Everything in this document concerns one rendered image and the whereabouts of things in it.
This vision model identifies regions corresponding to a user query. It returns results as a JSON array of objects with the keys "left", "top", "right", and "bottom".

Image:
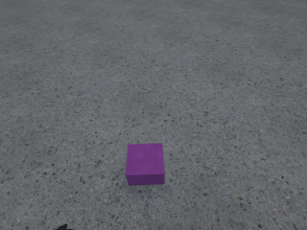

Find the carton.
[{"left": 126, "top": 143, "right": 165, "bottom": 186}]

